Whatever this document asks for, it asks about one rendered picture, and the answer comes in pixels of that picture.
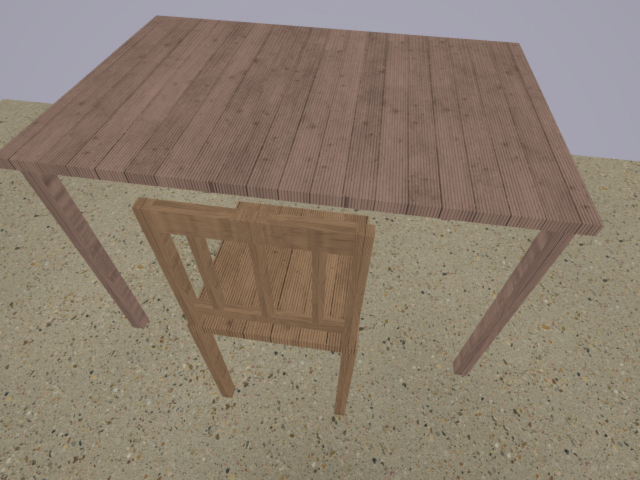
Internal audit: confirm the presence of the table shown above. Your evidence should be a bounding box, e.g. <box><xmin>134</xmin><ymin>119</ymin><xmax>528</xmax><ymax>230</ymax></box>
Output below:
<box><xmin>0</xmin><ymin>15</ymin><xmax>604</xmax><ymax>376</ymax></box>

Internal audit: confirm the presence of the chair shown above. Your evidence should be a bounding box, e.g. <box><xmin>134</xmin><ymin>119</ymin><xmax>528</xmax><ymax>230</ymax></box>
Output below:
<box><xmin>132</xmin><ymin>197</ymin><xmax>375</xmax><ymax>416</ymax></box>

